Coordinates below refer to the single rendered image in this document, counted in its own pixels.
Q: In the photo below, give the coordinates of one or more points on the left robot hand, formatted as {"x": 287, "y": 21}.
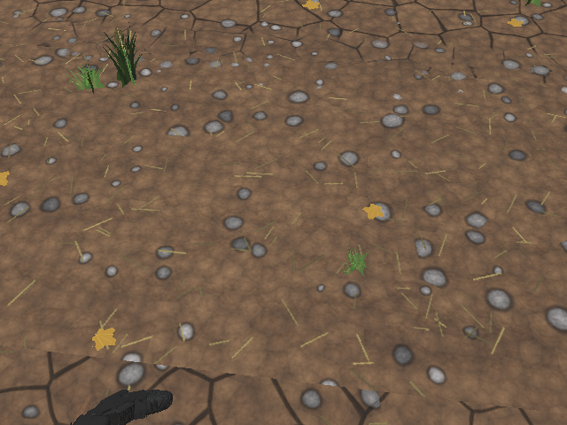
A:
{"x": 123, "y": 407}

